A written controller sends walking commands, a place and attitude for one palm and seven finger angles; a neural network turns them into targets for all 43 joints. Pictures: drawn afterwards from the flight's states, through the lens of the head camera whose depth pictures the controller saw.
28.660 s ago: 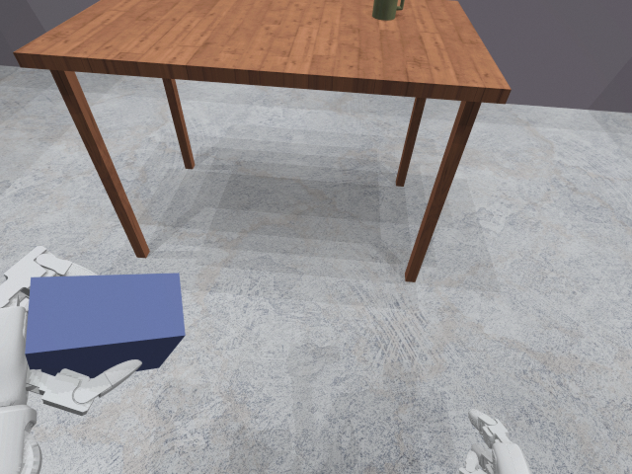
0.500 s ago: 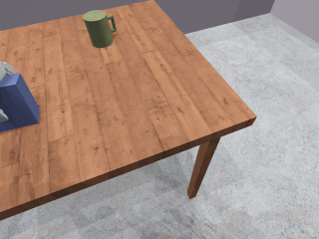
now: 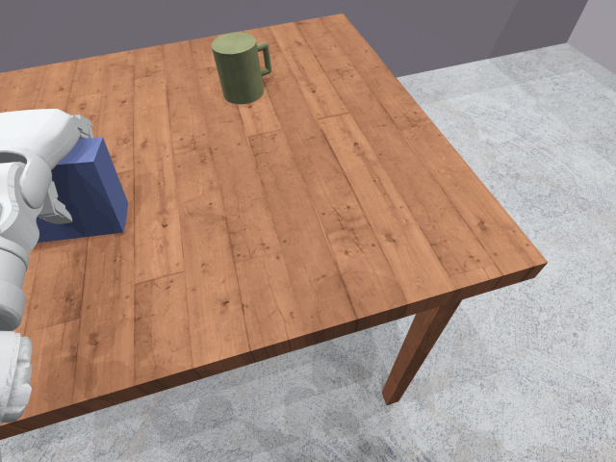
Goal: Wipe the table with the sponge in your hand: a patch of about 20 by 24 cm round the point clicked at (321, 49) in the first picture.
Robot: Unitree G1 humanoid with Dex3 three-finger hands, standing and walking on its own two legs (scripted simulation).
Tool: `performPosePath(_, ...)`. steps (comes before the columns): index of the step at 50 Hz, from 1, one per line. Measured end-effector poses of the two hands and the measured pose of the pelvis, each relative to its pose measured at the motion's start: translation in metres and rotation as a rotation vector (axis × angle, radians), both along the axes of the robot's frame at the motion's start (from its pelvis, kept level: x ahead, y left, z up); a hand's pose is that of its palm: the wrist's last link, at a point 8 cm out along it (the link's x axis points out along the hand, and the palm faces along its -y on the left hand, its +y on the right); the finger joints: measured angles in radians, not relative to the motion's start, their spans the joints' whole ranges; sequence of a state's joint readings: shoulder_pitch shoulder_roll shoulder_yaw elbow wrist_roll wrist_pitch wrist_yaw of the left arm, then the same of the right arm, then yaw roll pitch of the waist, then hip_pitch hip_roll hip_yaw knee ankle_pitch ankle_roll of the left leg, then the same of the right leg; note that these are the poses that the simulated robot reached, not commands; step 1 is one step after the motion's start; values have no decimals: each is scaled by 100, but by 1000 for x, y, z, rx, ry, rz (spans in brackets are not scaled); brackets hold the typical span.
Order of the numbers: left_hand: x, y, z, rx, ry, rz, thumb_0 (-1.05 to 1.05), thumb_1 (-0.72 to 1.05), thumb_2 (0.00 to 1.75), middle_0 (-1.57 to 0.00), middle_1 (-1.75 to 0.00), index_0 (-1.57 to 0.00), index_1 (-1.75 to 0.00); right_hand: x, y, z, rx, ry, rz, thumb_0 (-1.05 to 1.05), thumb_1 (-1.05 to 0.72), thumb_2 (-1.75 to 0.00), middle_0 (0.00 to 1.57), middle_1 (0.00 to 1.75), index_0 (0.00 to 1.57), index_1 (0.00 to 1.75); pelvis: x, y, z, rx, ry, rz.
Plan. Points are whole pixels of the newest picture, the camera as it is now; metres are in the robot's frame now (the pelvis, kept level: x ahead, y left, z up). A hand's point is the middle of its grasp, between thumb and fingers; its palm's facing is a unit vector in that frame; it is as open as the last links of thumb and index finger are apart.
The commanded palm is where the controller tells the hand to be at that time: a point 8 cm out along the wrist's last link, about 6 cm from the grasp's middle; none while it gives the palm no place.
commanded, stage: slide across to the middle lane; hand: left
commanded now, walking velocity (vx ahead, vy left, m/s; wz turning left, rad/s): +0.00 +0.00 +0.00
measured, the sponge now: (65, 202) +0.40 +0.36 +0.11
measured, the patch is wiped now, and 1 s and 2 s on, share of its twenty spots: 0.20 0.30 0.65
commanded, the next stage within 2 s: wipe back along the middle lane in 0.46 s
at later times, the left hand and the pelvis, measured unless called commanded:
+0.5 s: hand (113, 162) +0.43 +0.29 +0.16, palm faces -0.04 +0.03 -1.00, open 10.4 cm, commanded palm +0.42 +0.28 +0.21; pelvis +0.02 +0.00 +0.00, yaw +2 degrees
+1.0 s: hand (116, 176) +0.41 +0.28 +0.15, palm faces +0.01 +0.00 -1.00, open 10.4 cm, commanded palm +0.37 +0.27 +0.19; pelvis +0.02 -0.01 +0.00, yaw -1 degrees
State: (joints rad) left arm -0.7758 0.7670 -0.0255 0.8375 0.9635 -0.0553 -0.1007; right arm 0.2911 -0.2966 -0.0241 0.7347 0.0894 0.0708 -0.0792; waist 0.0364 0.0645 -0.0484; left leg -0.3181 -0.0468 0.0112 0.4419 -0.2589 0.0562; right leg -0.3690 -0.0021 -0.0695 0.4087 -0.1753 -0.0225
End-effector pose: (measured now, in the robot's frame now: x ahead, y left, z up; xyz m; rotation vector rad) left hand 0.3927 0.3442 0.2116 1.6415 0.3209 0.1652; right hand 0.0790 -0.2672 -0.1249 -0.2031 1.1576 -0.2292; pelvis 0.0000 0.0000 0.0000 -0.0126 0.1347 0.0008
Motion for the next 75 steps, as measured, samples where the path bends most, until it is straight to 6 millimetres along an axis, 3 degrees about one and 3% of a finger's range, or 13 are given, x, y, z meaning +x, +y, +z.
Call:
performPosePath(12,17,-43,-2,-46,-70,-50,1,-55,104,-73,-130,-73,-131,83,27,12,54,-161,107,1,-91,-90,20,30,20,30,17,7,3,-1,-22,13)
performPosePath(20,21,-56,-3,-39,-75,6,1,-54,104,-73,-130,-73,-131,112,37,15,83,-205,163,1,-91,-90,20,30,20,30,22,3,3,2,-18,23)
performPosePath(26,22,-64,-1,-39,-61,18,1,-54,104,-72,-130,-73,-132,114,34,15,82,-207,169,1,-91,-90,20,30,20,30,24,-2,3,3,-26,27)
performPosePath(33,25,-67,-1,-52,-37,17,1,-54,104,-72,-130,-72,-132,96,18,14,61,-187,126,1,-91,-90,20,30,21,30,25,-8,3,3,-34,10)
performPosePath(41,12,-67,-5,-67,-81,7,1,-53,103,-71,-131,-72,-132,71,-4,11,35,-135,77,1,-91,-90,20,30,20,30,23,-12,3,4,-45,-11)
performPosePath(46,5,-70,-6,-61,-100,10,1,-52,103,-70,-131,-71,-133,67,-9,12,30,-132,64,1,-91,-90,20,30,20,30,21,-12,3,6,-51,-15)
performPosePath(64,-30,-81,-8,-71,-141,15,1,-50,102,-68,-132,-69,-134,119,24,29,100,-299,135,1,-91,-90,20,30,20,30,16,-9,2,6,-78,-17)
performPosePath(75,-48,-88,-9,-73,-177,2,1,-50,102,-68,-133,-68,-135,132,37,30,126,-321,167,1,-91,-90,20,30,20,30,20,-4,1,4,-82,-17)
